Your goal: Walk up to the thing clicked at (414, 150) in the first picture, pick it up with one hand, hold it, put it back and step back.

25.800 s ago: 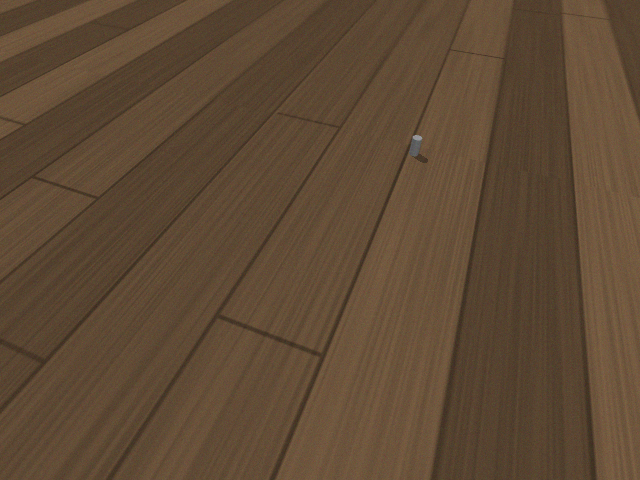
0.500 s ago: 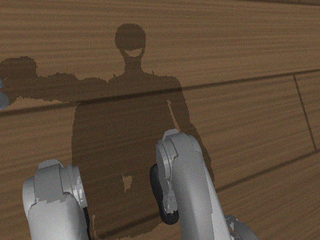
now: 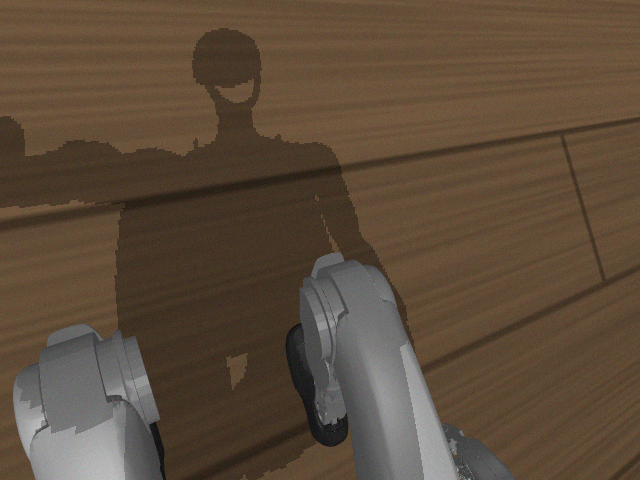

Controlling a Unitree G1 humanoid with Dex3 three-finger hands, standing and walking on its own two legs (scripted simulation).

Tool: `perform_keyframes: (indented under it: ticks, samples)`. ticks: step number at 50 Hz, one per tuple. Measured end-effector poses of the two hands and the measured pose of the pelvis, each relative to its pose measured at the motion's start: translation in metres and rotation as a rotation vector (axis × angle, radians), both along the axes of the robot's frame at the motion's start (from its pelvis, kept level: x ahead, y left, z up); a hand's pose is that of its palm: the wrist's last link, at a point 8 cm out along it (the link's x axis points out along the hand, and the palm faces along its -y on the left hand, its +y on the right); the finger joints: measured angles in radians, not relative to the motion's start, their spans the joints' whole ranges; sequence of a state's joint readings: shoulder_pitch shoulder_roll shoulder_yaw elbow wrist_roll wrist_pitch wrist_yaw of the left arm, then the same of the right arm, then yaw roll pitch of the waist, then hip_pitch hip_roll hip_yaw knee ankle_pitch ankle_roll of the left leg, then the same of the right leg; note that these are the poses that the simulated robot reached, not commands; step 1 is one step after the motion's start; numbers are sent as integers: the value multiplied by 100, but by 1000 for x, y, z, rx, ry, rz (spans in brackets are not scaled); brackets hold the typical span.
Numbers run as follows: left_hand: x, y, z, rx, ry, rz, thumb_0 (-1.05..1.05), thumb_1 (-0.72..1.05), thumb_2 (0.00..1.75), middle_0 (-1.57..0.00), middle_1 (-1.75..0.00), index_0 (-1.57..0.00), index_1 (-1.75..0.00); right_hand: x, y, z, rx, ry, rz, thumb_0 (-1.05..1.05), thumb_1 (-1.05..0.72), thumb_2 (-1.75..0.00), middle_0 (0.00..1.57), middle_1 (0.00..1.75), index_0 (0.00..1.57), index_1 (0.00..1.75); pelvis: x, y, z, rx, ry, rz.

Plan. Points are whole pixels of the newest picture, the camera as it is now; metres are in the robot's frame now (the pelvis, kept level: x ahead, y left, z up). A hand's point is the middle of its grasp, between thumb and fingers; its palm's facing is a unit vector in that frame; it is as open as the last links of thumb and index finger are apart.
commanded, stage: rest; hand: left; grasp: from above
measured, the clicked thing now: out of the picture +0.47 +0.32 -0.26
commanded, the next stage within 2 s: open in 0.12 s
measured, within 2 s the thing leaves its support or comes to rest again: neither
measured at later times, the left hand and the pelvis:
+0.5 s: hand out of the picture +0.46 +0.32 -0.22, palm faces -0.45 -0.11 -0.88, open 8.6 cm; pelvis +0.00 +0.00 +0.00, yaw -1 degrees
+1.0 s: hand out of the picture +0.45 +0.33 -0.22, palm faces -0.47 -0.13 -0.87, open 11.8 cm; pelvis +0.00 +0.00 +0.00, yaw -2 degrees
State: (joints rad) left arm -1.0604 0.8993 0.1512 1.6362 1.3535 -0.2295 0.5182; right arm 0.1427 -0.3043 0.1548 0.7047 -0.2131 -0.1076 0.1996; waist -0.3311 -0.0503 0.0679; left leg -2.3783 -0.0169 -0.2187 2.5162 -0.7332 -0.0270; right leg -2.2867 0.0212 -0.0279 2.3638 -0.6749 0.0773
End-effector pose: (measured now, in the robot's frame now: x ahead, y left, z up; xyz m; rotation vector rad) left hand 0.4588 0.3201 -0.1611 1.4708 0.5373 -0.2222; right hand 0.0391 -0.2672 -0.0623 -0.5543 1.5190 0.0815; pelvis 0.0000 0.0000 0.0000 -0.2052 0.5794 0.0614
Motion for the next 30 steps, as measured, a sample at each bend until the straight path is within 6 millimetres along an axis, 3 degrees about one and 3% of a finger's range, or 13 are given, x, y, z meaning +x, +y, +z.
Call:
perform_keyframes:
  ticks: [15,30]
  samples:
    - [2,4,0,-17,4,8,6,32,38,-97,-63,-80,-50,3,6,4,10,-25,40,0,-92,-90,21,30,20,30,-3,3,-2,-16,-23,-5]
    - [3,3,-2,-13,-16,6,1,13,56,-60,-68,-62,-63,0,8,8,7,-25,57,0,-91,-90,21,30,20,30,-4,4,-2,-25,-31,-9]
